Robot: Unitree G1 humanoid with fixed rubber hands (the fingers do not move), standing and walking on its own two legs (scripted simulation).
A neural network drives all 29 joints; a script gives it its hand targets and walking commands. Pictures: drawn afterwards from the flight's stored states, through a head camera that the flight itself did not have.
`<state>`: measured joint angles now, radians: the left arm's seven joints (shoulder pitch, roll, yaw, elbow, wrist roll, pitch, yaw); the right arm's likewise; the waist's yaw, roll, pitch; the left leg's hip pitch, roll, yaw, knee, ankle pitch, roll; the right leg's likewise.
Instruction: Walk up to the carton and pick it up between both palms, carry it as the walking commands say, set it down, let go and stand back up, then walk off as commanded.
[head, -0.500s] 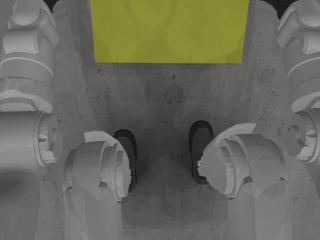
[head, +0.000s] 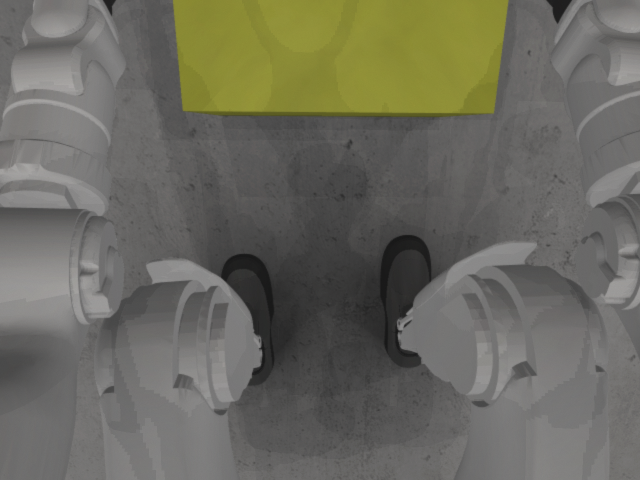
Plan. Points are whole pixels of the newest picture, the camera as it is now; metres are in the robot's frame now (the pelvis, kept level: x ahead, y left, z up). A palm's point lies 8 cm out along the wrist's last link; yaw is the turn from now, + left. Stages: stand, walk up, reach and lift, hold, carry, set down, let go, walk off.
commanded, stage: reach and lift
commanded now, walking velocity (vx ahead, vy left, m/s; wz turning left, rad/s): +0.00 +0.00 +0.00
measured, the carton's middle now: out of the picture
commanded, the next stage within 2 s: none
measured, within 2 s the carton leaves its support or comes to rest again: leaves its support in 1.32 s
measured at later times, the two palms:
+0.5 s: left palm out of the picture +0.55 +0.17 -0.18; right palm out of the picture +0.53 -0.21 -0.18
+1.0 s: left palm out of the picture +0.55 +0.17 -0.18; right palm out of the picture +0.54 -0.21 -0.18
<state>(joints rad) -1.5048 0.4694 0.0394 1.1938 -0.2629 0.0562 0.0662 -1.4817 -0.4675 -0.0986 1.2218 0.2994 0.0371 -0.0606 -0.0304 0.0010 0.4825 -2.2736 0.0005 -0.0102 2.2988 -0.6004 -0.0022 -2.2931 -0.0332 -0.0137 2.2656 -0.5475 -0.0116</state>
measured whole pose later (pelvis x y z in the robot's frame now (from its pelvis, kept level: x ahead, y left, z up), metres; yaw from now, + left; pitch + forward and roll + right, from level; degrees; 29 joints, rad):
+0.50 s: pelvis +0.00 +0.00 +0.01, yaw +0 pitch +33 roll +0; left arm -1.57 0.41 -0.01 1.24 -0.28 0.03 0.11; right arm -1.54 -0.42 -0.05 1.26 0.32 0.01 -0.11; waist -0.03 0.00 0.50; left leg -2.26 0.00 -0.01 2.27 -0.59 -0.01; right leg -2.28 -0.03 -0.01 2.24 -0.54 -0.01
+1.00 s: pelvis +0.00 +0.00 +0.00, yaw +0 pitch +33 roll +0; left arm -1.55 0.41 0.07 1.19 -0.20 0.10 0.06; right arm -1.53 -0.42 -0.08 1.23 0.27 0.07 -0.06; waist -0.03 0.00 0.50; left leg -2.25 -0.01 -0.02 2.28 -0.60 -0.01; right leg -2.28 -0.02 -0.01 2.25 -0.55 -0.01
